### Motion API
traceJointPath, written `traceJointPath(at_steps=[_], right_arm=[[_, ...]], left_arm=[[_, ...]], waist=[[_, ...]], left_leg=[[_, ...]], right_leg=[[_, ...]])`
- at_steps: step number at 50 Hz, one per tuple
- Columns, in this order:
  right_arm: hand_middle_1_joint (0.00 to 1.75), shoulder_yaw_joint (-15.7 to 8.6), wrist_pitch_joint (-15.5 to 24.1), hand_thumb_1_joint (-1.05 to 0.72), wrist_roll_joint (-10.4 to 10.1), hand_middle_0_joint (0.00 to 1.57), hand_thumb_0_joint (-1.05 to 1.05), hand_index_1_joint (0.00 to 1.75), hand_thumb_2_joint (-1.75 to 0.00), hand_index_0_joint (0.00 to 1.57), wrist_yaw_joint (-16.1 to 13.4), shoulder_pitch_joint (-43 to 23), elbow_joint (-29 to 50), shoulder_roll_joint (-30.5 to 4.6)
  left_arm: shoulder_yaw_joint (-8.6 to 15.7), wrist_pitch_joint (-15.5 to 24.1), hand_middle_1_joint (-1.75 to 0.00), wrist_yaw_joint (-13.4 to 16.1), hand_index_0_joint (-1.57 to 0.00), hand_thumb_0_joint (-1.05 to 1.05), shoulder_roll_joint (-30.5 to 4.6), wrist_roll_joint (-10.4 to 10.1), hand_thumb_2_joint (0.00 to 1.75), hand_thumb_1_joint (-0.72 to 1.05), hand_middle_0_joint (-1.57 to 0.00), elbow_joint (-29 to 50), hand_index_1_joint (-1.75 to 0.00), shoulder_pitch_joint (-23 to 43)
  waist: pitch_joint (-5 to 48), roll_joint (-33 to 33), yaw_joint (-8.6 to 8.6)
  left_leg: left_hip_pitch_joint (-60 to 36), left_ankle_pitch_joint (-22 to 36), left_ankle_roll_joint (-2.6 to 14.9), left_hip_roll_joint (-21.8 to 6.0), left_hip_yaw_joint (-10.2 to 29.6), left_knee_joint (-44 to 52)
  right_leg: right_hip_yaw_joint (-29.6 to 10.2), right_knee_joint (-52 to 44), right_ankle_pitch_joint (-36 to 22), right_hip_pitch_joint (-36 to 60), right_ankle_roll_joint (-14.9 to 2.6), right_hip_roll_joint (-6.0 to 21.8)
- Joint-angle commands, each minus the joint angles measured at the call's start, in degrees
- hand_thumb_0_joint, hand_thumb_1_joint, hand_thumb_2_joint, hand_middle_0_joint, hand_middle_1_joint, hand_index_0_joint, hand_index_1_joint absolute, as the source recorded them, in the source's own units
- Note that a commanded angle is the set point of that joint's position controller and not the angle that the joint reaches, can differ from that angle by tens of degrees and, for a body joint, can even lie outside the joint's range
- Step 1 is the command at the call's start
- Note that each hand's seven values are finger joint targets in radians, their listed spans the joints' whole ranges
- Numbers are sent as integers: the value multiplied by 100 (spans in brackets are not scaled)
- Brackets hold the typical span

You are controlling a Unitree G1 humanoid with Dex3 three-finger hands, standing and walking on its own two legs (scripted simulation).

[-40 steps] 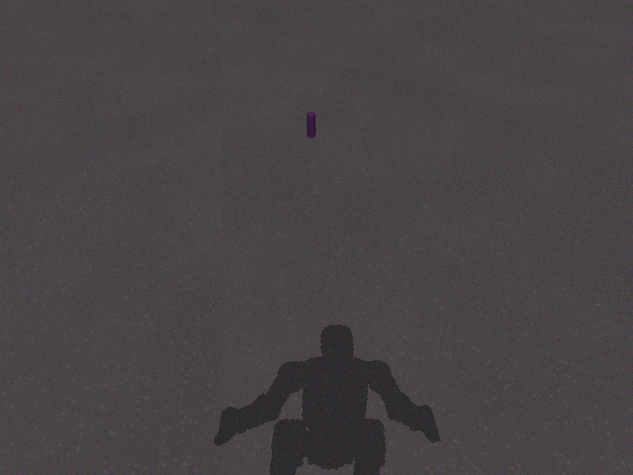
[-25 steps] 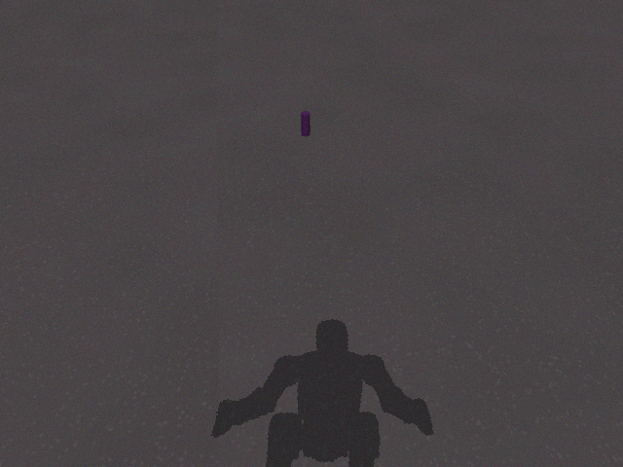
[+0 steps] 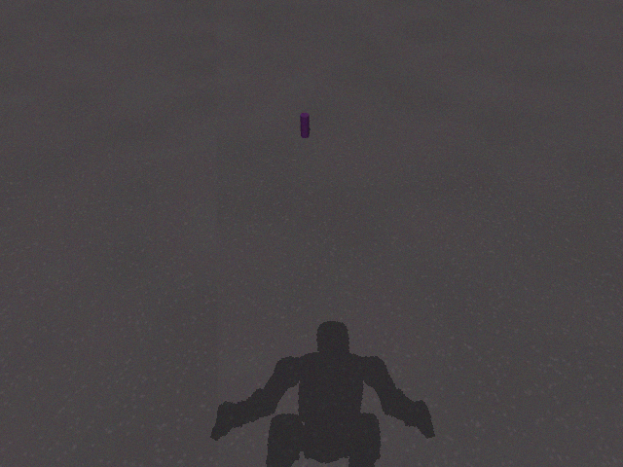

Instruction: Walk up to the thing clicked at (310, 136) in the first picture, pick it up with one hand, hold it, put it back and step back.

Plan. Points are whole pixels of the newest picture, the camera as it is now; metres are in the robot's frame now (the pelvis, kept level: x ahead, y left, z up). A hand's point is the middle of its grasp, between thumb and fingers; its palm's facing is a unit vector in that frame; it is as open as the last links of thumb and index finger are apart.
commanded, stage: stand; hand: left
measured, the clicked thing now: (304, 125) +1.89 +0.02 -0.72
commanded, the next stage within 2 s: walk up in 0.32 s
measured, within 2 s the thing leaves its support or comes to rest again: neither
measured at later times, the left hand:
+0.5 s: hand out of the picture +0.08 +0.28 -0.15, palm faces +0.01 -0.94 -0.35, open 7.4 cm
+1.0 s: hand (150, 330) +0.39 +0.29 -0.16, palm faces -0.17 -0.93 -0.32, open 7.4 cm
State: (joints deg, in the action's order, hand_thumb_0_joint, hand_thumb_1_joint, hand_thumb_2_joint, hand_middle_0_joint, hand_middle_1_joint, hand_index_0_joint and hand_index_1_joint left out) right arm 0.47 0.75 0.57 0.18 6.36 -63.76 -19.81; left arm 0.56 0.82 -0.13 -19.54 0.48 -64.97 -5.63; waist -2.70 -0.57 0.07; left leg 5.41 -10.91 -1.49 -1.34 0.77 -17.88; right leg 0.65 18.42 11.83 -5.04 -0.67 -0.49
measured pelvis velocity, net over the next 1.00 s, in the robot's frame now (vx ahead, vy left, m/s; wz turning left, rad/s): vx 0.24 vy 0.04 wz -0.08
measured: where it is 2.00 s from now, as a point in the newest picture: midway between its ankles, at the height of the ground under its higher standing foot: (320, 299)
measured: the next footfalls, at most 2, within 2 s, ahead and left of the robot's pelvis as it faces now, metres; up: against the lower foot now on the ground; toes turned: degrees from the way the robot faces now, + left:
left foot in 0.60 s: +0.14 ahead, +0.16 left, +0.00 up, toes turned +3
right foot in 1.06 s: +0.48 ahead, -0.10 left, +0.00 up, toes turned -8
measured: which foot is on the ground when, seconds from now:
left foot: down 0.00-0.42, up 0.44-0.58, down 0.60-1.00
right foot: down 0.00-0.62, up 0.64-1.00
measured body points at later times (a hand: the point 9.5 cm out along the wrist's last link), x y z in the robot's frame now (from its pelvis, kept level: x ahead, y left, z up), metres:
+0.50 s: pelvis +0.02 +0.01 -0.01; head +0.02 +0.01 +0.44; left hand +0.08 +0.33 -0.13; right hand +0.09 -0.32 -0.13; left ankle +0.00 +0.13 -0.74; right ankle -0.02 -0.11 -0.75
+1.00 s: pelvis +0.24 +0.04 -0.02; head +0.26 +0.05 +0.43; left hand +0.40 +0.34 -0.13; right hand +0.21 -0.28 -0.13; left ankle +0.10 +0.15 -0.75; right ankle +0.42 -0.11 -0.72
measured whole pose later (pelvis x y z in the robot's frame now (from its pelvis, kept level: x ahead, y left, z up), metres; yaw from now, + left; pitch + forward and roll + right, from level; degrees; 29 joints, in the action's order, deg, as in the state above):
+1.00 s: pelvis +0.24 +0.04 -0.02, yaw -5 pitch -2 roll +2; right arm -3.3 5.2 0.6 3.1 22.1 -54.0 -21.7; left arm 2.6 0.8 -6.4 -25.1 0.6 -53.8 -7.7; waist -3.5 3.4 2.7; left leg -9.0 -22.5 -0.2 0.8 -7.7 -15.7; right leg 1.1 34.8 3.6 -31.9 -1.0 4.3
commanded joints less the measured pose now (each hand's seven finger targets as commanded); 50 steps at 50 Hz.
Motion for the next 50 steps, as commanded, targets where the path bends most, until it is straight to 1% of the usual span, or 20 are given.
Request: traceJointPath(at_steps=[1, 9, 15, 16, 17, 19, 21, 23, 28, 30, 31, 32, 33, 34, 35, 37, 39, 43, 47, 50], right_arm=[[30, -246, 108, -90, -11, 20, 0, 30, -90, 20, -104, -182, 312, -1154], [30, -238, 110, -90, -10, 20, 0, 30, -90, 20, -109, -147, 333, -1152], [30, -245, 94, -90, -1, 20, 0, 30, -90, 20, -105, -156, 311, -1184], [30, -681, 253, -90, 140, 20, 0, 30, -90, 20, 45, 222, 689, -1855], [30, -743, 275, -90, 200, 20, 0, 30, -90, 20, 129, 124, 673, -1860], [30, -727, 283, -90, 196, 20, 0, 30, -90, 20, 222, -183, 913, -1679], [30, -679, 348, -90, 201, 20, 0, 30, -90, 20, 272, -592, 1151, -1368], [30, -673, 381, -90, 183, 20, 0, 30, -90, 20, 283, -774, 1296, -1358], [30, -819, 440, -90, 139, 20, 0, 30, -90, 20, 400, 68, 1204, -1581], [30, -959, 458, -90, 129, 20, 0, 30, -90, 20, 324, 1292, 828, -1643], [30, -1115, 464, -90, 169, 20, 0, 30, -90, 20, 223, 2116, 599, -1955], [30, -1208, 507, -90, 296, 20, 0, 30, -90, 20, 155, 2529, 653, -2462], [30, -1180, 537, -90, 188, 20, 0, 30, -90, 20, 150, 1611, 1011, -2494], [30, -1126, 549, -90, 88, 20, 0, 30, -90, 20, 171, 1203, 1195, -2418], [30, -1032, 569, -90, 62, 20, 0, 30, -90, 20, 155, 885, 1231, -2168], [30, -862, 632, -90, 19, 20, 0, 30, -90, 20, 127, 721, 1357, -1746], [30, -815, 665, -90, -27, 20, 0, 30, -90, 20, 130, 897, 1328, -1685], [30, -806, 661, -90, -25, 20, 0, 30, -90, 20, 167, 920, 1434, -1726], [30, -832, 599, -90, -29, 20, 0, 30, -90, 20, 169, 1229, 1454, -1818], [30, -858, 546, -90, -17, 20, 0, 30, -90, 20, 101, 1434, 1482, -1877]], left_arm=[[225, 117, -30, 85, -20, 0, -1234, -10, 90, 90, -20, 363, -30, 221], [233, 123, -30, 81, -20, 0, -1257, -13, 90, 90, -20, 385, -30, 195], [230, 99, -30, 77, -20, 0, -1251, -5, 90, 90, -20, 384, -30, 177], [652, 198, -30, -155, -20, 0, -1967, 131, 90, 90, -20, 841, -30, -136], [679, 203, -30, -230, -20, 0, -1897, 184, 90, 90, -20, 817, -30, -80], [718, 240, -30, -313, -20, 0, -1789, 196, 90, 90, -20, 939, -30, -130], [777, 317, -30, -317, -20, 0, -1856, 183, 90, 90, -20, 904, -30, -574], [848, 375, -30, -295, -20, 0, -2133, 202, 90, 90, -20, 970, -30, -962], [780, 303, -30, -366, -20, 0, -2054, 146, 90, 90, -20, 1460, -30, -61], [671, 249, -30, -394, -20, 0, -1801, 95, 90, 90, -20, 1660, -30, 454], [561, 241, -30, -389, -20, 0, -1477, 82, 90, 90, -20, 1739, -30, 410], [458, 258, -30, -352, -20, 0, -1072, 51, 90, 90, -20, 1814, -30, 277], [516, 234, -30, -284, -20, 0, -1569, 62, 90, 90, -20, 1680, -30, -59], [494, 272, -30, -290, -20, 0, -1754, 69, 90, 90, -20, 1632, -30, -204], [475, 315, -30, -300, -20, 0, -1821, 4, 90, 90, -20, 1529, -30, -205], [506, 321, -30, -370, -20, 0, -1794, -33, 90, 90, -20, 1252, -30, -497], [500, 266, -30, -457, -20, 0, -1686, -50, 90, 90, -20, 1219, -30, -640], [438, 228, -30, -542, -20, 0, -1533, -34, 90, 90, -20, 1600, -30, -84], [383, 197, -30, -623, -20, 0, -1349, -7, 90, 90, -20, 1904, -30, 788], [399, 183, -30, -598, -20, 0, -1239, -30, 90, 90, -20, 1970, -30, 985]], waist=[[452, 72, 10], [555, 97, -6], [240, 84, -13], [1012, 212, 4], [492, 20, -32], [-78, 137, -160], [-345, 669, -475], [-394, 931, -711], [-295, 1190, -86], [111, 436, 645], [468, -968, 1065], [419, -2016, 1206], [145, -1067, 712], [-68, -749, 468], [-185, -295, 318], [-333, -243, 102], [-442, -472, 122], [-661, -712, 104], [-792, -613, 353], [-533, -550, 358]], left_leg=[[-122, 1139, 240, -586, 414, 142], [-148, 1275, 246, -616, 398, 152], [-57, 792, 237, -589, 424, 220], [-94, -2298, 682, -469, 446, -481], [537, -3031, 731, -503, 583, -592], [1433, -2849, 680, -459, 527, -873], [2578, -1383, 418, -111, -202, -1770], [3641, -1689, 257, -276, -32, -2366], [1712, -1403, 257, -403, 24, -1539], [-663, -206, 142, -149, -352, -661], [-2101, -843, 240, -382, 367, -241], [-2291, -3268, 492, -1823, 3124, 858], [-1577, -3783, 944, -2316, 3727, 1189], [-1221, -3591, 1343, -2543, 3552, 1201], [-1096, -2712, 1285, -2190, 2760, 965], [-511, -1611, 729, -1498, 1427, 927], [-259, -615, 512, -1265, 733, 939], [-228, 792, 870, -1111, 5, 982], [-150, 1318, 641, -948, -352, 931], [-264, 1719, 660, -1189, -200, 688]], right_leg=[[-549, -271, -1387, 60, -98, 802], [-529, -205, -1510, 198, -115, 805], [-568, -383, -890, -154, -82, 761], [-758, 178, 2107, -103, -325, 538], [-1039, 364, 2967, -646, -437, 690], [-1563, 137, 3382, -874, -601, 919], [-2362, -511, 3150, 142, -995, 1499], [-3092, -1074, 2451, 1226, -1458, 2065], [-1821, -730, 2416, -363, -1012, 1464], [-660, 557, 2079, -1845, -586, 754], [-86, 2395, 2123, -3107, -393, 49], [-469, 4260, 2287, -4415, -205, -749], [-965, 4673, 1797, -4245, -231, -271], [-1052, 4682, 1452, -4153, -276, 189], [-1151, 4548, 1068, -4074, -233, 298], [-985, 4107, 433, -3436, -101, 483], [-776, 3844, 8, -3204, 10, 472], [-256, 2679, -369, -3094, 109, 450], [304, 1546, -917, -2618, -52, 407], [326, 1349, -1177, -2020, -235, 383]])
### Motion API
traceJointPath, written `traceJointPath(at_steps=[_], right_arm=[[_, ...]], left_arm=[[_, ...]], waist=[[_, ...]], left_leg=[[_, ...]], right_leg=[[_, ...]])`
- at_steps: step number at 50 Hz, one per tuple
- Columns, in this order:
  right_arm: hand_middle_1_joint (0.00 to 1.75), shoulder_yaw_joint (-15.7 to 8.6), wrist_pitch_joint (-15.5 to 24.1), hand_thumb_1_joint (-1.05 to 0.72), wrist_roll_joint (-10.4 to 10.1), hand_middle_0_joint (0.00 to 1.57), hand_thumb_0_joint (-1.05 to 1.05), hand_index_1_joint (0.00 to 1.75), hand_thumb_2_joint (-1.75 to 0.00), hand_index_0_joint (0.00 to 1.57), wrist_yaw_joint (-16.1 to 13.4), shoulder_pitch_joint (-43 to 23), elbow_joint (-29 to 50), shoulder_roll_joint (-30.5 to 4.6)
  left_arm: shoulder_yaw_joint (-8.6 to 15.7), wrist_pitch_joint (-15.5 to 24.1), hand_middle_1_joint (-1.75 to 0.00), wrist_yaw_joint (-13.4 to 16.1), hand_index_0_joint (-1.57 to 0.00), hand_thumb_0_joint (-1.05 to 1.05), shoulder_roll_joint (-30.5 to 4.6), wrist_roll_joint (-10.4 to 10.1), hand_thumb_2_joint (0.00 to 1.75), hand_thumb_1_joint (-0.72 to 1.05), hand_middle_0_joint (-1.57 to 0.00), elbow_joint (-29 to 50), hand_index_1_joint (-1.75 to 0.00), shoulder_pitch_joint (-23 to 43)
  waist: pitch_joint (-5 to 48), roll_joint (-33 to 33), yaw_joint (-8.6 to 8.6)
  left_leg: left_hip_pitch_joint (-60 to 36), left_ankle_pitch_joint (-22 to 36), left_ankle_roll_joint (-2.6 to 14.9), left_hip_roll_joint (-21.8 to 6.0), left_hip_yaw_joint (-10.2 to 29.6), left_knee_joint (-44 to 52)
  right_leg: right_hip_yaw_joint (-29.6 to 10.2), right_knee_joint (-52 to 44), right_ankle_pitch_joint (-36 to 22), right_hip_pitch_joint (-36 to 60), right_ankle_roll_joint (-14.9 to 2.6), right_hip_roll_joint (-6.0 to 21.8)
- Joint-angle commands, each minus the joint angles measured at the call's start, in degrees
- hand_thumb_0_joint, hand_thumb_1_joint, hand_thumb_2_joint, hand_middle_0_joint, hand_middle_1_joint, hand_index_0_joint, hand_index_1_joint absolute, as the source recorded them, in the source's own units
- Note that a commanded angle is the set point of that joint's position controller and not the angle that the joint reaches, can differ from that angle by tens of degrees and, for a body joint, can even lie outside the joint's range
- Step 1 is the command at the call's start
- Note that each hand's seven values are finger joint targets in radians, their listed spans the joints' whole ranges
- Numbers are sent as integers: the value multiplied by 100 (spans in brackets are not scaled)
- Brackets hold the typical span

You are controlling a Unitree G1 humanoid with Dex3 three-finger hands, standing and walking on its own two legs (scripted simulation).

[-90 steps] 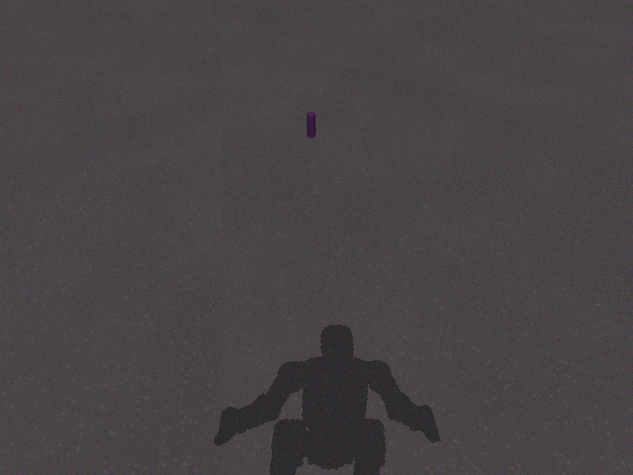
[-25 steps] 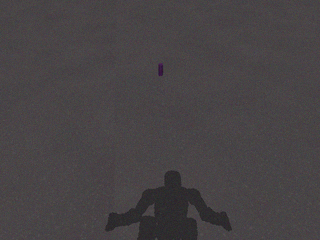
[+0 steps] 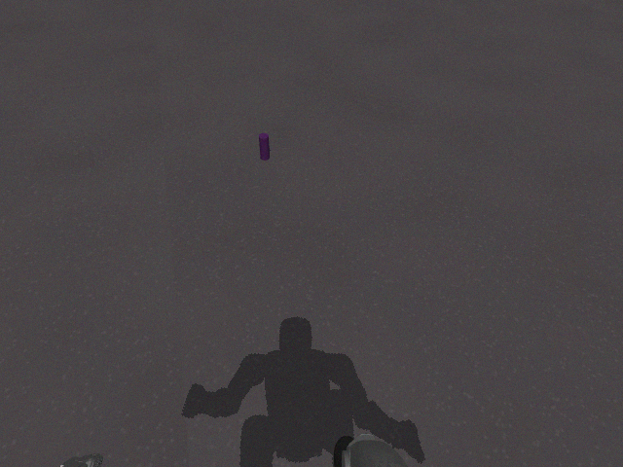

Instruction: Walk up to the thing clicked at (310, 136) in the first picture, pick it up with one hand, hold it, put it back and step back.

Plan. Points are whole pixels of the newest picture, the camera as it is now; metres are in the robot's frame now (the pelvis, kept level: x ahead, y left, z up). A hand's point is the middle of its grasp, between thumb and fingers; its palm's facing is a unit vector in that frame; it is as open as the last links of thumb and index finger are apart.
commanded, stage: walk up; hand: left
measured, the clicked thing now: (264, 146) +1.65 +0.11 -0.70
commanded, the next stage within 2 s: none
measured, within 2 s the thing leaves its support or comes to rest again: neither
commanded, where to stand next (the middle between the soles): +1.29 -0.04 m, yaw +0 degrees
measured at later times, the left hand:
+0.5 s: hand (138, 350) +0.34 +0.26 -0.13, palm faces -0.01 -0.93 -0.38, open 7.4 cm
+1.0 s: hand (183, 203) +0.67 +0.24 -0.12, palm faces -0.09 -0.92 -0.37, open 7.4 cm
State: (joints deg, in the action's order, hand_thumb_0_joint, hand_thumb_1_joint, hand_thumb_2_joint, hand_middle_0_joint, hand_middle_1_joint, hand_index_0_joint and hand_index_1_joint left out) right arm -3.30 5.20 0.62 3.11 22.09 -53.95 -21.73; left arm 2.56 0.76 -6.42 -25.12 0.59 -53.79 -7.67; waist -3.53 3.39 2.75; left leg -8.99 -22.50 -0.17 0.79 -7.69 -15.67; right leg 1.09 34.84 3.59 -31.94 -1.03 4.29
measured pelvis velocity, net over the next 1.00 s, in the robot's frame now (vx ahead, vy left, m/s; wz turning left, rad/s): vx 0.57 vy -0.03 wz -0.03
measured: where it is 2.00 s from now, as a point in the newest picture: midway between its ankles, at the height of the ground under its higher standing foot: (302, 266)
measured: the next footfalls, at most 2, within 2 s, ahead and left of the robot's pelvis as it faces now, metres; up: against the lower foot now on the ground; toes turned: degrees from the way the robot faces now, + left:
right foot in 0.06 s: +0.25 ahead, -0.12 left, +0.00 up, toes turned -3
left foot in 0.56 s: +0.53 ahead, +0.12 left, +0.00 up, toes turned +5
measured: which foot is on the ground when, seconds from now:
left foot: down 0.00-0.12, up 0.14-0.54, down 0.56-1.00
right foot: up 0.00-0.04, down 0.06-0.62, up 0.64-1.00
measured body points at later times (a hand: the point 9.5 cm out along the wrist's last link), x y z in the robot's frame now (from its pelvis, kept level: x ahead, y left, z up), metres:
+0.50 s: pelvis +0.30 -0.02 +0.00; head +0.32 -0.02 +0.45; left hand +0.34 +0.31 -0.10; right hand +0.40 -0.35 -0.10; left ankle +0.46 +0.13 -0.70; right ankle +0.21 -0.11 -0.73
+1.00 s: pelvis +0.57 -0.03 +0.00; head +0.57 -0.04 +0.45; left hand +0.68 +0.29 -0.10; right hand +0.60 -0.36 -0.11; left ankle +0.49 +0.12 -0.73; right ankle +0.70 -0.17 -0.72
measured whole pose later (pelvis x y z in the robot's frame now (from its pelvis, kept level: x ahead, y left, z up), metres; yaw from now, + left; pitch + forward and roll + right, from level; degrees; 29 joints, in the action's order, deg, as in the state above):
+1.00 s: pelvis +0.57 -0.03 +0.00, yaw -2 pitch -3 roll +2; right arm -3.0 4.8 0.2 3.4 20.3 -48.0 -24.0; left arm 3.7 3.4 -5.2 -24.3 0.6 -49.9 -14.3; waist -3.3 1.3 1.9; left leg 2.7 -23.2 -1.6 -2.9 -6.3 -29.2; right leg 0.6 35.2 6.2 -25.8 -0.8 5.5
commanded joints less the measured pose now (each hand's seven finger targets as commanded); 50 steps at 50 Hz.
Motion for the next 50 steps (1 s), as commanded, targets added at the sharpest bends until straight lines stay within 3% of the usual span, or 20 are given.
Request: traceJointPath(at_steps=[1, 4, 5, 6, 7, 8, 11, 13, 16, 21, 25, 28, 29, 31, 32, 34, 36, 42, 46, 50], right_arm=[[30, -496, 83, -90, -9, 20, 0, 30, -90, 20, -215, -216, 536, -1730], [30, -417, 30, -90, 75, 20, 0, 30, -90, 20, -239, 16, 639, -1553], [30, -287, 27, -90, -13, 20, 0, 30, -90, 20, -208, 390, 677, -1214], [30, -296, 31, -90, -156, 20, 0, 30, -90, 20, -207, 635, 794, -1198], [30, -335, 4, -90, -159, 20, 0, 30, -90, 20, -301, 348, 667, -1629], [30, -357, 42, -90, -148, 20, 0, 30, -90, 20, -291, -71, 671, -1672], [30, -254, -36, -90, -130, 20, 0, 30, -90, 20, -187, -33, 632, -1167], [30, -278, -111, -90, -16, 20, 0, 30, -90, 20, -100, 1, 645, -1126], [30, -367, -195, -90, 9, 20, 0, 30, -90, 20, 10, -169, 731, -1120], [30, -374, -126, -90, 94, 20, 0, 30, -90, 20, 169, -1184, 1061, -1143], [30, -360, 12, -90, 89, 20, 0, 30, -90, 20, 150, -1569, 1066, -1072], [30, -458, 61, -90, 161, 20, 0, 30, -90, 20, 35, -678, 783, -1290], [30, -576, 104, -90, 260, 20, 0, 30, -90, 20, -15, 115, 606, -1583], [30, -785, 109, -90, 199, 20, 0, 30, -90, 20, -98, 906, 627, -2208], [30, -822, 79, -90, 55, 20, 0, 30, -90, 20, -133, 688, 649, -2107], [30, -572, 56, -90, -67, 20, 0, 30, -90, 20, -195, -15, 915, -1667], [30, -434, 91, -90, -130, 20, 0, 30, -90, 20, -200, -394, 957, -1457], [30, -439, 191, -90, -65, 20, 0, 30, -90, 20, -123, -591, 1135, -1603], [30, -445, 175, -90, -54, 20, 0, 30, -90, 20, -87, -699, 1159, -1662], [30, -402, 80, -90, -64, 20, 0, 30, -90, 20, -108, -766, 1175, -1557]], left_arm=[[206, 190, -30, 53, -20, 0, -693, -49, 90, 90, -20, 826, -30, 1026], [512, 225, -30, 233, -20, 0, -1156, -9, 90, 90, -20, 325, -30, -911], [682, 260, -30, 313, -20, 0, -1529, 70, 90, 90, -20, 238, -30, -1723], [792, 289, -30, 331, -20, 0, -1874, 24, 90, 90, -20, 268, -30, -1850], [820, 290, -30, 368, -20, 0, -1813, -29, 90, 90, -20, 461, -30, -1387], [763, 256, -30, 417, -20, 0, -1646, -88, 90, 90, -20, 571, -30, -1084], [509, 393, -30, 494, -20, 0, -1097, -142, 90, 90, -20, 675, -30, -380], [496, 493, -30, 452, -20, 0, -1032, -91, 90, 90, -20, 664, -30, -429], [454, 625, -30, 396, -20, 0, -1096, -83, 90, 90, -20, 839, -30, -395], [529, 652, -30, 363, -20, 0, -1253, 5, 90, 90, -20, 918, -30, -466], [466, 552, -30, 371, -20, 0, -1236, -27, 90, 90, -20, 727, -30, -1021], [429, 492, -30, 451, -20, 0, -1289, -69, 90, 90, -20, 837, -30, -1143], [344, 459, -30, 482, -20, 0, -1037, -102, 90, 90, -20, 910, -30, -1337], [326, 410, -30, 571, -20, 0, -897, -272, 90, 90, -20, 908, -30, -1728], [315, 396, -30, 638, -20, 0, -1199, -185, 90, 90, -20, 841, -30, -1408], [259, 463, -30, 569, -20, 0, -1199, -173, 90, 90, -20, 838, -30, -1127], [278, 414, -30, 460, -20, 0, -1010, -211, 90, 90, -20, 718, -30, -1460], [286, 341, -30, 224, -20, 0, -815, -54, 90, 90, -20, 926, -30, -883], [396, 386, -30, 163, -20, 0, -785, -23, 90, 90, -20, 827, -30, -701], [514, 435, -30, 207, -20, 0, -996, 28, 90, 90, -20, 588, -30, -1133]], waist=[[-248, -907, -23], [1268, -63, -964], [1877, 799, -1224], [2414, 1625, -1112], [2110, 974, -1083], [1638, 404, -1051], [340, 2, -387], [-47, 113, -309], [-213, 107, -192], [-529, 309, -427], [-126, 235, -664], [505, -405, -227], [1019, -968, 152], [1881, -2207, 448], [1686, -1616, 372], [1031, -704, 115], [491, -907, -223], [-330, -1233, -217], [-72, -1319, -277], [258, -667, -627]], left_leg=[[1013, 3387, 550, -1371, 595, 139], [1417, 3884, 498, -941, 199, -3042], [2552, 2394, 378, -521, 190, -4467], [4161, -473, 179, 279, 430, -5847], [4555, -712, 225, -123, 927, -6151], [4451, -413, 204, -343, 1145, -6375], [3546, 564, 359, -580, 1233, -5354], [3522, 913, 306, -522, 1128, -5010], [3781, 1301, 42, -628, 1006, -4445], [3809, 1670, -108, -981, 829, -2429], [3195, 2019, 96, -613, 491, -1580], [1886, 1598, 367, -254, 329, -1117], [586, 1262, 678, -425, 624, -1077], [-1602, 1531, 1749, -2553, 4503, -545], [-1321, 1464, 1998, -2816, 4530, -534], [200, 2778, 1370, -2120, 2430, -490], [1304, 2974, 1075, -1715, 1510, -259], [1988, 2358, 1354, -1594, 795, 181], [2404, 1385, 1106, -1490, 786, -96], [2786, 1006, 878, -1278, 671, -1303]], right_leg=[[369, -391, -208, 874, -257, -215], [354, -601, 452, 3595, -500, -480], [-997, -747, 1560, 4905, -702, 341], [-3984, -1248, 1133, 6218, -1619, 1884], [-4239, -1397, 1222, 5684, -1827, 1996], [-3727, -1649, 1191, 4766, -1792, 1867], [-1367, -1799, 34, 2451, -893, 845], [-983, -1946, -208, 1941, -766, 564], [-818, -2343, 202, 1768, -892, 677], [-589, -2603, 1261, 1697, -917, 655], [-400, -1875, -147, 2408, -852, 576], [-318, -193, -1566, 2589, -716, 509], [-93, 1181, -1294, 1880, -525, 201], [-175, 3491, 2644, -657, -131, -1184], [-741, 3919, 2726, -982, -267, -611], [-1124, 3689, 2046, -305, -204, -300], [-798, 3136, 1645, 264, -112, -150], [-120, 1066, 1015, 153, 170, 229], [-24, 189, 65, 1268, 10, 172], [266, -148, 320, 2544, -98, -105]])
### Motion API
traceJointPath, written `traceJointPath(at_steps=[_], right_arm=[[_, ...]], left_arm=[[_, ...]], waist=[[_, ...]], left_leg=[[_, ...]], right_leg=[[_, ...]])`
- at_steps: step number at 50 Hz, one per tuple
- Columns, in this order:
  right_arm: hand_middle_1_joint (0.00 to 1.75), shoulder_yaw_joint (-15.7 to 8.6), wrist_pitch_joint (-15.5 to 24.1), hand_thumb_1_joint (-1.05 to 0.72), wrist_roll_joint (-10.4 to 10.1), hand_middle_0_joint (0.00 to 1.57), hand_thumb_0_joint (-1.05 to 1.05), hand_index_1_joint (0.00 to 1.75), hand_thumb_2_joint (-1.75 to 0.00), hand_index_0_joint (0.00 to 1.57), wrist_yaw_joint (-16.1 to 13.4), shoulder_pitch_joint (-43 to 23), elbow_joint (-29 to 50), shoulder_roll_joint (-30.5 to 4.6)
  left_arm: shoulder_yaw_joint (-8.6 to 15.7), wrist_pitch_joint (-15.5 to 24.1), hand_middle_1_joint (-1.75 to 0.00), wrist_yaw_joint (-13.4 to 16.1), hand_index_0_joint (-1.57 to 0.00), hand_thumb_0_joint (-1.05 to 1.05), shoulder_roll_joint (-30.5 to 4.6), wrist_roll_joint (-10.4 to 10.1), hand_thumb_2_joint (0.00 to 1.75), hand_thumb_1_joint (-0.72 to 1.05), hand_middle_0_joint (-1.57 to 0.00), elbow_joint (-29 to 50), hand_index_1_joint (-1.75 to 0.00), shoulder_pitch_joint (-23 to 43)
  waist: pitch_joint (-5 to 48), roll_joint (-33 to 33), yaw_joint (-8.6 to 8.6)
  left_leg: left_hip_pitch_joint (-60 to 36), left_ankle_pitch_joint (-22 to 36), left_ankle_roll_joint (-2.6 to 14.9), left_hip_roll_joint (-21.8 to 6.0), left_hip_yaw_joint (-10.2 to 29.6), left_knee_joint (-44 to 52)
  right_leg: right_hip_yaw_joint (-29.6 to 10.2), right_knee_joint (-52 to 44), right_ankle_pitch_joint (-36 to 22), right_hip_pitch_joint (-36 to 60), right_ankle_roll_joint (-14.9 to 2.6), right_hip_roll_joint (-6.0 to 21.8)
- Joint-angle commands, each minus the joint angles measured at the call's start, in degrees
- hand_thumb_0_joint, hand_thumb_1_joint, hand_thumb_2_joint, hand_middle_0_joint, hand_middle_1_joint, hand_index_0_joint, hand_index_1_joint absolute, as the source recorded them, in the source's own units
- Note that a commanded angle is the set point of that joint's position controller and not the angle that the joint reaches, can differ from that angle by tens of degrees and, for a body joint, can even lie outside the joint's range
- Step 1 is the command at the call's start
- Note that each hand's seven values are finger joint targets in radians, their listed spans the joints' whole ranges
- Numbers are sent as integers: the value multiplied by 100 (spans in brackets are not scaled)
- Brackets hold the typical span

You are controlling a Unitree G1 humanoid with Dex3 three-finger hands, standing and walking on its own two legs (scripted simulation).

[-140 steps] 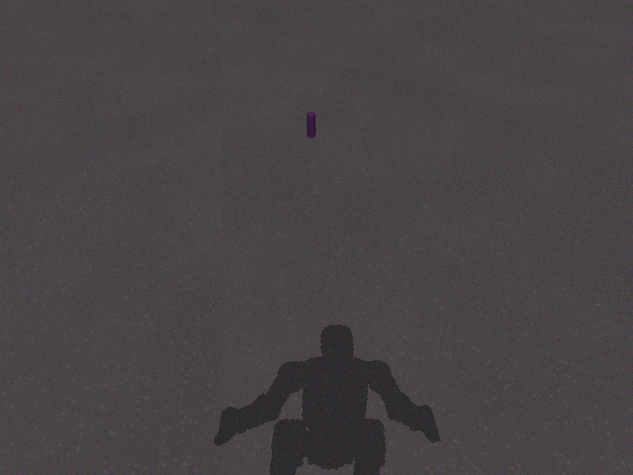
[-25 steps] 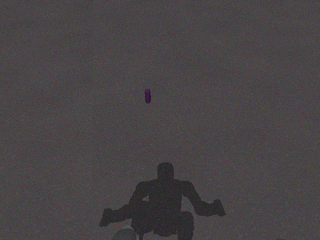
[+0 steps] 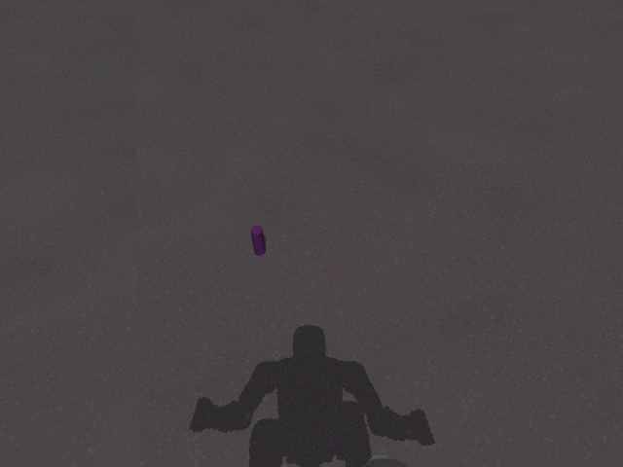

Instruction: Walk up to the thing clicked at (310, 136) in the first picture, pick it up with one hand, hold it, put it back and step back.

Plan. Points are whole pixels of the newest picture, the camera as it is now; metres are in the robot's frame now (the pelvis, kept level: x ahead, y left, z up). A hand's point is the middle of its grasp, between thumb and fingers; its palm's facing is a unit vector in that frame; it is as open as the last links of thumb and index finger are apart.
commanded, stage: walk up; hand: left
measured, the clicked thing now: (258, 241) +1.07 +0.18 -0.69
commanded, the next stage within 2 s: none
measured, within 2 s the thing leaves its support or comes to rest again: neither
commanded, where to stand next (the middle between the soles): +0.73 +0.02 m, yaw +2 degrees
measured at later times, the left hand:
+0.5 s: hand (113, 445) +0.21 +0.29 -0.14, palm faces +0.06 -0.92 -0.38, open 7.4 cm
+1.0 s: hand (157, 299) +0.44 +0.27 -0.12, palm faces -0.03 -0.91 -0.40, open 7.4 cm
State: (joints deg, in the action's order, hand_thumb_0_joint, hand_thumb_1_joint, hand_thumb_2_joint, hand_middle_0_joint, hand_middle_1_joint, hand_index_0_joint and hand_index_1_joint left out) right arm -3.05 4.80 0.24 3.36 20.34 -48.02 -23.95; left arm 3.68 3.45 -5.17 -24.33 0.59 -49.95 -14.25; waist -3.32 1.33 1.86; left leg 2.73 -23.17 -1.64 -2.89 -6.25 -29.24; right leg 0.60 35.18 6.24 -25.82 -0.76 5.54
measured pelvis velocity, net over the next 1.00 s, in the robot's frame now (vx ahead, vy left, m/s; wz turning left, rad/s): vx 0.38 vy -0.01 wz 0.03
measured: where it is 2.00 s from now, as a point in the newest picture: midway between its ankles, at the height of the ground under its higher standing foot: (301, 343)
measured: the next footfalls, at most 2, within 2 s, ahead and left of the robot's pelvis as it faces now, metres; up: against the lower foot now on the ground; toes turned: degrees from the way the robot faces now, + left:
right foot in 0.02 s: +0.17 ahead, -0.14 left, +0.00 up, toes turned -4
left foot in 0.50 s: +0.35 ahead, +0.14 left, +0.00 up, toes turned +7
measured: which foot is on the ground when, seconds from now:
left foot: down 0.00-0.06, up 0.08-0.48, down 0.50-1.00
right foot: up 0.00-0.00, down 0.02-0.54, up 0.56-0.96, down 0.98-1.00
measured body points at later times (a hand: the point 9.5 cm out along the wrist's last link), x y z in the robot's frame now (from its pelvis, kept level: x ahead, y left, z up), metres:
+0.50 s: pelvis +0.20 +0.00 +0.00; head +0.21 +0.01 +0.45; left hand +0.21 +0.34 -0.11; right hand +0.30 -0.32 -0.10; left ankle +0.31 +0.13 -0.73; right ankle +0.13 -0.13 -0.73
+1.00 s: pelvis +0.38 -0.01 +0.00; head +0.39 -0.03 +0.45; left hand +0.45 +0.32 -0.10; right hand +0.41 -0.34 -0.12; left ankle +0.31 +0.13 -0.72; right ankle +0.47 -0.13 -0.73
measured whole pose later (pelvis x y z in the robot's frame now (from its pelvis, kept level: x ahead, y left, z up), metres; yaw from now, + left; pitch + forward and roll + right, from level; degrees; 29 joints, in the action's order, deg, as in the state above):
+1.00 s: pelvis +0.38 -0.01 +0.00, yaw +2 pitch -2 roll +1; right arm -3.2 3.7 0.5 2.8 21.3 -48.6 -24.9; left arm 3.5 3.8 -3.8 -23.6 0.9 -52.5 -14.7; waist -4.4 -1.3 1.8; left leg 6.7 -23.3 -0.3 -3.2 -4.9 -33.0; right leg 1.6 32.1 8.3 -21.2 -0.4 3.3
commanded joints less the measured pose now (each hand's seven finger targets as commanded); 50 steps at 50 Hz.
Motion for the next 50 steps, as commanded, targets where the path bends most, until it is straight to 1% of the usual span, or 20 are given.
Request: traceJointPath(at_steps=[1, 2, 3, 4, 5, 8, 10, 16, 21, 23, 25, 26, 27, 28, 33, 40, 45, 47, 49, 50], right_arm=[[30, -345, 106, -90, 5, 20, 0, 30, -90, 20, -131, -351, 559, -1109], [30, -207, 99, -90, -27, 20, 0, 30, -90, 20, -114, 100, 556, -686], [30, -206, 62, -90, -67, 20, 0, 30, -90, 20, -120, 258, 541, -803], [30, -295, 16, -90, -8, 20, 0, 30, -90, 20, -194, 24, 424, -1265], [30, -335, 13, -90, 2, 20, 0, 30, -90, 20, -214, -221, 357, -1374], [30, -294, -76, -90, -135, 20, 0, 30, -90, 20, -119, 79, 84, -1083], [30, -323, -136, -90, -67, 20, 0, 30, -90, 20, -51, 191, 35, -1040], [30, -374, -165, -90, 66, 20, 0, 30, -90, 20, 83, -588, 261, -1005], [30, -366, -51, -90, 86, 20, 0, 30, -90, 20, 141, -901, 331, -957], [30, -396, -8, -90, 94, 20, 0, 30, -90, 20, 101, -417, 183, -996], [30, -547, 47, -90, 141, 20, 0, 30, -90, 20, 1, 492, -171, -1350], [30, -669, 76, -90, 219, 20, 0, 30, -90, 20, -79, 955, -174, -1719], [30, -677, 112, -90, 152, 20, 0, 30, -90, 20, -128, 764, 53, -1977], [30, -711, 98, -90, -21, 20, 0, 30, -90, 20, -105, 555, 122, -2040], [30, -409, 162, -90, -56, 20, 0, 30, -90, 20, -191, -69, 234, -1348], [30, -493, 169, -90, 17, 20, 0, 30, -90, 20, -160, -73, 359, -1513], [30, -474, 96, -90, 7, 20, 0, 30, -90, 20, -142, -94, 397, -1512], [30, -463, 51, -90, -8, 20, 0, 30, -90, 20, -164, -203, 472, -1475], [30, -294, 15, -90, -7, 20, 0, 30, -90, 20, -164, -3, 499, -1035], [30, -160, 20, -90, -11, 20, 0, 30, -90, 20, -160, 283, 565, -675]], left_arm=[[510, 223, -30, 148, -20, 0, -1279, 43, 90, 90, -20, 68, -30, -979], [657, 282, -30, 233, -20, 0, -1717, 87, 90, 90, -20, 34, -30, -1433], [645, 330, -30, 270, -20, 0, -2044, 25, 90, 90, -20, 176, -30, -1411], [624, 303, -30, 284, -20, 0, -2086, -61, 90, 90, -20, 213, -30, -1123], [570, 278, -30, 311, -20, 0, -1867, -111, 90, 90, -20, 309, -30, -876], [402, 306, -30, 376, -20, 0, -1356, -127, 90, 90, -20, 350, -30, -236], [360, 339, -30, 365, -20, 0, -1306, -86, 90, 90, -20, 394, -30, -212], [430, 358, -30, 347, -20, 0, -1423, 6, 90, 90, -20, 561, -30, -370], [446, 326, -30, 340, -20, 0, -1511, 6, 90, 90, -20, 573, -30, -361], [427, 288, -30, 348, -20, 0, -1550, 9, 90, 90, -20, 599, -30, -185], [264, 235, -30, 358, -20, 0, -1188, 23, 90, 90, -20, 585, -30, -452], [141, 201, -30, 355, -20, 0, -796, -34, 90, 90, -20, 596, -30, -737], [112, 154, -30, 350, -20, 0, -651, -70, 90, 90, -20, 590, -30, -957], [254, 96, -30, 440, -20, 0, -1284, -28, 90, 90, -20, 468, -30, -747], [204, 22, -30, 325, -20, 0, -1127, -119, 90, 90, -20, 157, -30, -847], [216, -18, -30, 140, -20, 0, -992, 14, 90, 90, -20, 333, -30, -86], [213, 107, -30, 126, -20, 0, -881, -4, 90, 90, -20, 337, -30, 258], [243, 167, -30, 179, -20, 0, -865, -1, 90, 90, -20, 165, -30, -191], [380, 275, -30, 285, -20, 0, -1208, 32, 90, 90, -20, -93, -30, -963], [523, 308, -30, 359, -20, 0, -1596, 64, 90, 90, -20, -114, -30, -1410]], waist=[[631, 235, -779], [894, 1640, -902], [745, 1732, -779], [632, 1384, -784], [263, 947, -711], [-102, 753, -240], [-27, 890, -202], [-289, 636, -403], [-105, 601, -436], [121, 385, -121], [584, -731, 302], [729, -1838, 452], [573, -1988, 226], [498, -1386, 264], [-82, -864, -197], [-338, -1020, 9], [-228, -909, 20], [145, -715, -241], [765, 348, -586], [1102, 1411, -715]], left_leg=[[1840, 1461, 862, -624, 349, -1304], [2506, 621, 618, 22, -51, -2992], [3408, -572, 351, 537, 356, -3904], [3587, -699, 368, 235, 681, -4295], [3589, -390, 358, -17, 979, -4391], [2812, 501, 412, -154, 1152, -3579], [2525, 868, 344, -39, 1008, -3274], [2889, 1178, 85, -199, 903, -1590], [2122, 1479, 278, -305, 585, -532], [1220, 1574, 366, -243, 435, -244], [-331, 885, 538, 80, 471, -100], [-852, -360, 877, -778, 1941, 616], [-1033, -781, 1230, -1876, 4312, 1420], [-777, -718, 1771, -2233, 4740, 1498], [886, 1700, 1030, -1134, 1714, 1409], [864, 403, 1488, -1170, 1307, 1800], [847, 1171, 1360, -1101, 1085, 1272], [814, 1755, 1232, -1139, 1033, 606], [1234, 1947, 938, -524, 458, -1276], [2022, 788, 705, -107, 257, -2618]], right_leg=[[118, -376, 609, 2735, -244, -275], [-1314, -1214, 1910, 3209, -457, 628], [-3757, -2140, 1947, 3386, -930, 1870], [-4257, -2208, 1915, 3171, -1418, 2106], [-3755, -2185, 1560, 2589, -1438, 1929], [-1294, -2006, 281, 1539, -746, 888], [-803, -2097, 190, 1275, -847, 663], [-554, -2422, 1398, 1415, -1103, 957], [-437, -1906, 814, 1562, -1034, 1101], [-398, -1381, 557, 1254, -933, 1129], [172, 653, -63, 571, -657, 455], [524, 2326, 563, -319, -392, -125], [133, 3036, 2270, -1377, -191, -848], [-292, 3488, 2495, -1418, -285, -474], [-546, 2693, 1152, -408, -119, -79], [-159, 1020, 529, -490, 150, 170], [110, -124, 295, 186, 8, -53], [201, -532, 141, 989, -51, -182], [134, -1031, 440, 2513, -188, -307], [-1388, -1365, 1361, 3120, -407, 729]])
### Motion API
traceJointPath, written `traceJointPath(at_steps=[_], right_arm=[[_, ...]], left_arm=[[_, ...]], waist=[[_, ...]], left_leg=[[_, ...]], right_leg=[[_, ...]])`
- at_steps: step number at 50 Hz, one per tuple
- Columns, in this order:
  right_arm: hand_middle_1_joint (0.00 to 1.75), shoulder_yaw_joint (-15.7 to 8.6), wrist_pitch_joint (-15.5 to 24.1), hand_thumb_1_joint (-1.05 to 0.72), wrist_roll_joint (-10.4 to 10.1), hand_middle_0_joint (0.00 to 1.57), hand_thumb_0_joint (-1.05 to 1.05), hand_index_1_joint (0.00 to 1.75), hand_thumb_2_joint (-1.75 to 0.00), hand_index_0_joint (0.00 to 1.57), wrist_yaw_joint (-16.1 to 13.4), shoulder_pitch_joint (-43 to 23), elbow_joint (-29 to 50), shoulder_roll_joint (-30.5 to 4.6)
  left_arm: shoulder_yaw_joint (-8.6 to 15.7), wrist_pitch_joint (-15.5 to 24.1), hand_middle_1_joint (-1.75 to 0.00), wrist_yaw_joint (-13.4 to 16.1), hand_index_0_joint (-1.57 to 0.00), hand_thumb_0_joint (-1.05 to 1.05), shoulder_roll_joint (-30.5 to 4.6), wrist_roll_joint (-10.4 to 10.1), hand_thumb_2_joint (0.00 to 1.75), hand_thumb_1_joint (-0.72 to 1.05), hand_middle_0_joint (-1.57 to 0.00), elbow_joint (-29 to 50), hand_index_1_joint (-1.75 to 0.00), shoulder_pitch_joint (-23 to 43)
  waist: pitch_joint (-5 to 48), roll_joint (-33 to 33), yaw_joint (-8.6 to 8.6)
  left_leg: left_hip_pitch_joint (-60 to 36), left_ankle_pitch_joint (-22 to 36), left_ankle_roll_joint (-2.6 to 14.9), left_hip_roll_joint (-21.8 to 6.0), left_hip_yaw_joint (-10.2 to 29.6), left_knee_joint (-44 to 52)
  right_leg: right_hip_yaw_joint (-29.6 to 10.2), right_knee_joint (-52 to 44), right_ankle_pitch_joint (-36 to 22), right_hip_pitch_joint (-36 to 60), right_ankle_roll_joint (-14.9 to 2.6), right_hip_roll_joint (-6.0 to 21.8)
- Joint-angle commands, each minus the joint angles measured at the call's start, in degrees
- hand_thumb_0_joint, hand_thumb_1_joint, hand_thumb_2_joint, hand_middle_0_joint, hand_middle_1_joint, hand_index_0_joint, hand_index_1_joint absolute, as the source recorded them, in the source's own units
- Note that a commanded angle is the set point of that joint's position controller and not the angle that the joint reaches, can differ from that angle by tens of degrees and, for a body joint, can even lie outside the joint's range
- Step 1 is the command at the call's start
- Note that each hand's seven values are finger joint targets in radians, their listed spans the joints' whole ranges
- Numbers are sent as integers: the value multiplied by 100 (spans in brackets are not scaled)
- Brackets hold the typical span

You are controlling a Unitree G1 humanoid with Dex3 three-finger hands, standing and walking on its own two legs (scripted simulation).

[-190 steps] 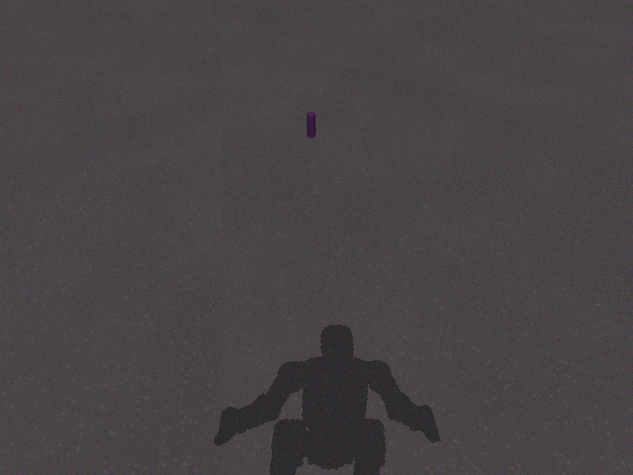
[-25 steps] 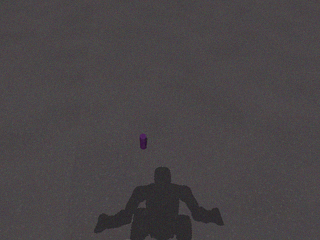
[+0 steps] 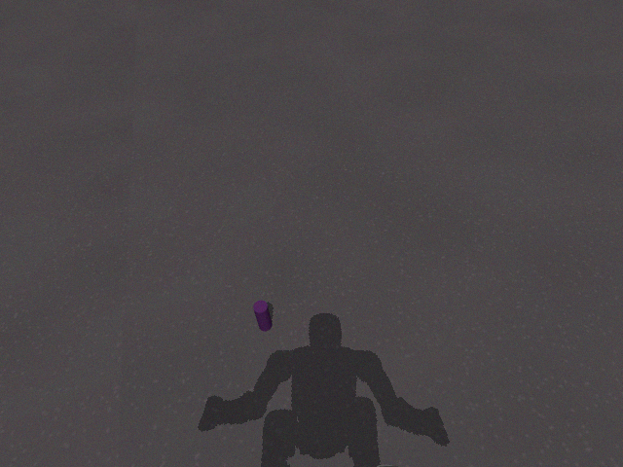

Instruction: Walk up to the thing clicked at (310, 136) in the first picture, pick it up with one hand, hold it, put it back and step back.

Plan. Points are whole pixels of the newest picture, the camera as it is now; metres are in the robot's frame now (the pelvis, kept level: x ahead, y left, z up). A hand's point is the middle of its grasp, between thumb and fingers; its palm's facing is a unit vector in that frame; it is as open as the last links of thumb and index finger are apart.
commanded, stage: walk up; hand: left
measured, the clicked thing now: (263, 316) +0.70 +0.17 -0.69
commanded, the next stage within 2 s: none
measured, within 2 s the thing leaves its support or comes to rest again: neither
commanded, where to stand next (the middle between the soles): +0.35 +0.02 m, yaw +1 degrees
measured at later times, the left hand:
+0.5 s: hand out of the picture +0.17 +0.31 -0.15, palm faces +0.02 -0.93 -0.36, open 7.4 cm
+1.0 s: hand (137, 369) +0.31 +0.29 -0.13, palm faces -0.05 -0.91 -0.42, open 7.4 cm
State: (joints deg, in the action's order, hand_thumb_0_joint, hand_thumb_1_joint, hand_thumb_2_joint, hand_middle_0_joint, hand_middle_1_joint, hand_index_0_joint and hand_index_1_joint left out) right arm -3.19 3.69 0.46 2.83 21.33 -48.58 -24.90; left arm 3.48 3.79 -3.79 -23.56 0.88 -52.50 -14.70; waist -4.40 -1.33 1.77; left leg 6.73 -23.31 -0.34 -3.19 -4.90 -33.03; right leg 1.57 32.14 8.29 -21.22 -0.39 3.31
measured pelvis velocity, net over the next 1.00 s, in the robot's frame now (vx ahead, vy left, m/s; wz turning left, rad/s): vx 0.25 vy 0.02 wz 0.00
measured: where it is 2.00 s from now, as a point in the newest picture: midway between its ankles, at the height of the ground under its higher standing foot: (309, 449)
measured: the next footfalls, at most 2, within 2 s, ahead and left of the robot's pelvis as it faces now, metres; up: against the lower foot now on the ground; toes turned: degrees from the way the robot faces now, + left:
left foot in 0.46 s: +0.28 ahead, +0.14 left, +0.00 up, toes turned +6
right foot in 0.92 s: +0.36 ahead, -0.09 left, +0.00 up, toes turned +0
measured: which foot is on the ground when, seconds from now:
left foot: down 0.00-0.02, up 0.04-0.44, down 0.46-0.96, up 0.98-1.00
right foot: down 0.00-0.50, up 0.52-0.90, down 0.92-1.00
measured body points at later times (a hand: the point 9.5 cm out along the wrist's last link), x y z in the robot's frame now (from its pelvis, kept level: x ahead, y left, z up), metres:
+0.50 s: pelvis +0.15 +0.02 -0.01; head +0.15 +0.05 +0.44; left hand +0.16 +0.35 -0.13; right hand +0.24 -0.30 -0.10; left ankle +0.24 +0.14 -0.73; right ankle +0.10 -0.12 -0.72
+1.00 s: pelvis +0.25 +0.02 +0.00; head +0.29 -0.01 +0.45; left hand +0.32 +0.33 -0.11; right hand +0.31 -0.29 -0.14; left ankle +0.24 +0.14 -0.71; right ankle +0.32 -0.09 -0.73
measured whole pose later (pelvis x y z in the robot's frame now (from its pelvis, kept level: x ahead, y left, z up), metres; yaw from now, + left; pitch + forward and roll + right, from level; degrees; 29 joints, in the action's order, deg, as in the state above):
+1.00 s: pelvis +0.25 +0.02 +0.00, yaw +0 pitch -3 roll +0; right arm -1.4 0.6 -0.6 0.7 13.8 -50.5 -22.3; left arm 1.6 3.0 -0.2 -21.1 0.8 -53.5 -13.0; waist -8.2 -3.0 0.5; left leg 16.0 -26.7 1.6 -1.8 -2.9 -43.2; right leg 1.3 34.6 11.9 -19.9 -1.1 0.4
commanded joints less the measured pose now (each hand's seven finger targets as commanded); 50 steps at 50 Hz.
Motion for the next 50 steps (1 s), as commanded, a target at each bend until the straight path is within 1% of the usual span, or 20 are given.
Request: traceJointPath(at_steps=[1, 2, 3, 5, 7, 17, 22, 23, 24, 25, 26, 30, 35, 43, 45, 46, 47, 48, 49, 50], right_arm=[[30, -131, 74, -90, -46, 20, 0, 30, -90, 20, -102, 291, 588, -636], [30, -278, 17, -90, 7, 20, 0, 30, -90, 20, -173, 27, 475, -1213], [30, -320, 13, -90, 19, 20, 0, 30, -90, 20, -192, -155, 402, -1287], [30, -287, -16, -90, -105, 20, 0, 30, -90, 20, -150, -24, 196, -1092], [30, -254, -77, -90, -79, 20, 0, 30, -90, 20, -92, 103, 100, -918], [30, -352, -72, -90, 100, 20, 0, 30, -90, 20, 127, -828, 350, -840], [30, -458, 58, -90, 129, 20, 0, 30, -90, 20, 86, -74, 86, -970], [30, -539, 95, -90, 129, 20, 0, 30, -90, 20, 25, 445, -100, -1185], [30, -646, 129, -90, 170, 20, 0, 30, -90, 20, -56, 771, -79, -1569], [30, -644, 168, -90, 127, 20, 0, 30, -90, 20, -86, 490, 140, -1796], [30, -654, 151, -90, -33, 20, 0, 30, -90, 20, -66, 341, 198, -1798], [30, -433, 193, -90, -48, 20, 0, 30, -90, 20, -145, -263, 329, -1232], [30, -401, 193, -90, -10, 20, 0, 30, -90, 20, -171, -347, 422, -1165], [30, -271, -28, -90, -43, 20, 0, 30, -90, 20, -275, -406, 319, -1053], [30, -232, -117, -90, -122, 20, 0, 30, -90, 20, -289, -567, 282, -1005], [30, -138, -135, -90, -167, 20, 0, 30, -90, 20, -287, -603, 288, -761], [30, -27, -132, -90, -191, 20, 0, 30, -90, 20, -286, -409, 300, -459], [30, 38, -172, -90, -131, 20, 0, 30, -90, 20, -282, -118, 273, -380], [30, -118, -230, -90, -74, 20, 0, 30, -90, 20, -329, -231, 156, -825], [30, -158, -250, -90, -34, 20, 0, 30, -90, 20, -346, -350, 44, -956]], left_arm=[[562, 281, -30, 251, -20, 0, -1972, 8, 90, 90, -20, 313, -30, -1147], [552, 232, -30, 242, -20, 0, -2028, -66, 90, 90, -20, 336, -30, -919], [511, 214, -30, 252, -20, 0, -1852, -129, 90, 90, -20, 395, -30, -853], [387, 227, -30, 307, -20, 0, -1494, -167, 90, 90, -20, 467, -30, -585], [334, 250, -30, 310, -20, 0, -1413, -153, 90, 90, -20, 471, -30, -517], [412, 246, -30, 275, -20, 0, -1526, -17, 90, 90, -20, 834, -30, -534], [326, 189, -30, 282, -20, 0, -1500, -33, 90, 90, -20, 890, -30, -203], [222, 177, -30, 275, -20, 0, -1242, -6, 90, 90, -20, 886, -30, -408], [86, 154, -30, 253, -20, 0, -759, -50, 90, 90, -20, 867, -30, -823], [75, 85, -30, 268, -20, 0, -723, -104, 90, 90, -20, 799, -30, -1032], [228, 23, -30, 355, -20, 0, -1339, -70, 90, 90, -20, 648, -30, -904], [223, -45, -30, 254, -20, 0, -1320, -126, 90, 90, -20, 346, -30, -1000], [178, -106, -30, 217, -20, 0, -1099, -74, 90, 90, -20, 302, -30, -846], [90, -54, -30, 389, -20, 0, -744, -64, 90, 90, -20, 241, -30, -261], [85, 1, -30, 444, -20, 0, -750, -50, 90, 90, -20, 90, -30, -503], [126, 49, -30, 474, -20, 0, -957, -13, 90, 90, -20, 31, -30, -633], [233, 81, -30, 494, -20, 0, -1380, 27, 90, 90, -20, 95, -30, -530], [229, 86, -30, 466, -20, 0, -1473, 2, 90, 90, -20, 269, -30, -489], [282, 30, -30, 453, -20, 0, -1700, -9, 90, 90, -20, 257, -30, -289], [286, -8, -30, 457, -20, 0, -1634, -13, 90, 90, -20, 252, -30, -259]], waist=[[884, 1853, -587], [667, 1371, -644], [331, 1094, -602], [117, 950, -377], [66, 1165, -253], [-224, 906, -457], [162, 355, 138], [521, -374, 355], [702, -1773, 418], [408, -1768, 194], [241, -1141, 180], [-241, -588, -174], [-97, -751, -167], [349, -552, -127], [650, -207, -299], [850, 217, -409], [1114, 1235, -307], [1060, 1380, -258], [839, 1384, -370], [633, 1280, -398]], left_leg=[[2898, -660, 334, 520, 199, -2876], [3034, -760, 324, 217, 526, -3236], [3063, -499, 303, 62, 787, -3278], [2743, 112, 269, -30, 1066, -2984], [2309, 538, 235, 48, 857, -2672], [2077, 1253, 19, -282, 574, -562], [166, 1171, 242, 14, 237, 149], [-757, 681, 357, 110, 409, 279], [-1126, -534, 641, -808, 1886, 1227], [-1033, -1043, 984, -1792, 4012, 2016], [-633, -1114, 1440, -2116, 4325, 2027], [593, 392, 627, -1107, 1851, 2065], [522, 729, 1134, -1028, 1204, 2099], [493, 4394, 1125, -993, 666, 573], [397, 3516, 836, -710, 576, -148], [539, 2663, 610, -514, 466, -641], [1129, 1216, 362, -153, 304, -1229], [1624, -899, 263, 370, 335, -1600], [1841, -1413, 299, 310, 424, -2009], [1963, -1428, 288, 165, 607, -2085]], right_leg=[[-3489, -1744, 1819, 2910, -959, 1971], [-3923, -1753, 1833, 2574, -1453, 2258], [-3455, -1731, 1240, 2156, -1417, 2050], [-1962, -1595, -102, 1799, -840, 1353], [-1217, -1537, -1018, 1309, -686, 1008], [-820, -1807, 1171, 930, -1181, 1248], [-536, -581, 1015, 95, -911, 1066], [-281, 691, 399, -278, -762, 746], [272, 2433, 753, -853, -422, 106], [-20, 3135, 1978, -1866, -225, -628], [-427, 3544, 2195, -1741, -309, -254], [-810, 2897, 1039, -960, -212, 111], [-460, 2183, 625, -867, 66, 115], [57, 544, 321, 273, -5, -150], [80, -608, -518, 960, -109, -255], [-230, -881, -1095, 1357, -215, 39], [-1506, -904, -1878, 1791, -496, 977], [-2624, -1214, -882, 1837, -1005, 1627], [-2993, -1268, -61, 1677, -1518, 1874], [-2959, -1353, 458, 1450, -1511, 1805]])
